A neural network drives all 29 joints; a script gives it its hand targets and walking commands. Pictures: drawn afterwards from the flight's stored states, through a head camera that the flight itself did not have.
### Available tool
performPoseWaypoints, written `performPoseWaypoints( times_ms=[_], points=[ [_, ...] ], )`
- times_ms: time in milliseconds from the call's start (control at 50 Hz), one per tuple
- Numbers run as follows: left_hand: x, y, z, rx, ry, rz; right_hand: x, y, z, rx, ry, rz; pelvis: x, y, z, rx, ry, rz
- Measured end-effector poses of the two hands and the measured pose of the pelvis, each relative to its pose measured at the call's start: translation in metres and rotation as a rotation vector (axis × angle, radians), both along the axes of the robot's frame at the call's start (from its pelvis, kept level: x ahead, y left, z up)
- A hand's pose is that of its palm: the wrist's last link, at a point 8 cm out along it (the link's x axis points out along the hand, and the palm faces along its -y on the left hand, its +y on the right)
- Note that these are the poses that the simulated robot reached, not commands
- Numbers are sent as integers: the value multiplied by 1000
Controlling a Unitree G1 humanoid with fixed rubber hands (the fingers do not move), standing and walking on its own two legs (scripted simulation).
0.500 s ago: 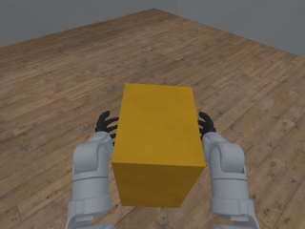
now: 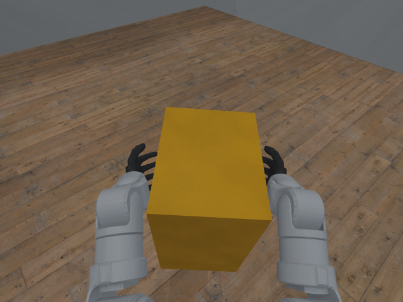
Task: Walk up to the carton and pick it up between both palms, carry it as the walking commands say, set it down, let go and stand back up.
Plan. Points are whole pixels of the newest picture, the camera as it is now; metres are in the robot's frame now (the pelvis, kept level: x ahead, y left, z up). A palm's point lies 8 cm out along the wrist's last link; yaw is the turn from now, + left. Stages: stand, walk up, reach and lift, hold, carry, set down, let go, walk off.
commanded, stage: carry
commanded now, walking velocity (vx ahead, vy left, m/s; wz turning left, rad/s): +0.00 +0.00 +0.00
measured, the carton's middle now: (204, 196) +0.33 +0.01 +0.05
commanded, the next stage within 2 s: none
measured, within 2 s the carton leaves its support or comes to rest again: neither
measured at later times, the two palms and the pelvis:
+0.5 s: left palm (136, 179) +0.33 +0.13 +0.11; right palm (273, 181) +0.33 -0.13 +0.10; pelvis +0.00 +0.00 +0.00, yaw +0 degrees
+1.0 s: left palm (133, 180) +0.33 +0.14 +0.11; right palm (271, 181) +0.32 -0.12 +0.11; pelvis +0.00 +0.00 +0.00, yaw +0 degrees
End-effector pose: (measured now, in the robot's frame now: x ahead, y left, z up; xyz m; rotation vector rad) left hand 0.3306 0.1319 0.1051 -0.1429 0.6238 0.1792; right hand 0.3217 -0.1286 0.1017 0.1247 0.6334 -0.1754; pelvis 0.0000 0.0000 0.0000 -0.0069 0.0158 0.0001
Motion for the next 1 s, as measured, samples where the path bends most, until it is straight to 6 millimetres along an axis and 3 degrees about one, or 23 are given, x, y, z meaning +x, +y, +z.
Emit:
performPoseWaypoints(
  times_ms=[1000],
  points=[
    [0,7,3,0,3,9,3,7,4,0,0,12,-3,2,0,-4,-10,4]
  ],
)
